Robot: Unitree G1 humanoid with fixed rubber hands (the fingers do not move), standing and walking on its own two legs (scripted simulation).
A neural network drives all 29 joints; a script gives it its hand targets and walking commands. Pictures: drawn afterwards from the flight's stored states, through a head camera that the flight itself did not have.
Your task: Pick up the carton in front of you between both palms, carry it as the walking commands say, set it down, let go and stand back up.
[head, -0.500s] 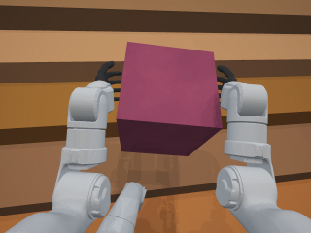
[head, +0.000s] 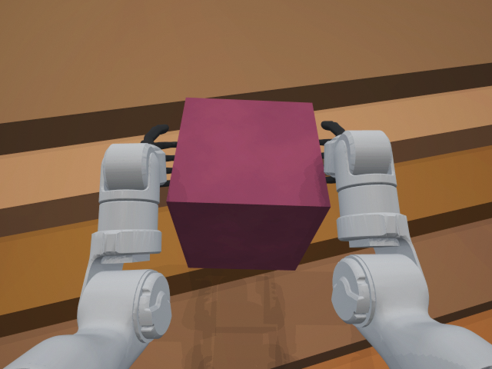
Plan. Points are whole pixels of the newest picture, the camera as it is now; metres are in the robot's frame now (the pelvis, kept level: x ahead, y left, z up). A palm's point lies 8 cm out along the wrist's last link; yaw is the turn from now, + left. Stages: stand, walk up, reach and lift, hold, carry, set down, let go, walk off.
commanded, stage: carry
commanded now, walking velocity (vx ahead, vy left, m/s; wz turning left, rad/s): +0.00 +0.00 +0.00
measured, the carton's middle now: (245, 191) +0.39 +0.00 +0.08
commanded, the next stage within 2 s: none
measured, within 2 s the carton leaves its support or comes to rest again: neither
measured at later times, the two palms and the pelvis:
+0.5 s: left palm (185, 168) +0.37 +0.10 +0.16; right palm (363, 160) +0.39 -0.18 +0.17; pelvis +0.02 -0.04 +0.01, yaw +2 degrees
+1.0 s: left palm (135, 99) +0.49 +0.19 +0.21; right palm (294, 91) +0.53 -0.09 +0.21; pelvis +0.13 +0.02 +0.01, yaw +2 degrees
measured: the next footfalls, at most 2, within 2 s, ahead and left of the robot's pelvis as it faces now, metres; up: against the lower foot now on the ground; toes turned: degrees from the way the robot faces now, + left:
right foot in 0.02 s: +0.09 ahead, -0.08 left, +0.00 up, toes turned -4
left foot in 1.18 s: +0.42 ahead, +0.21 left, +0.14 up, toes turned +8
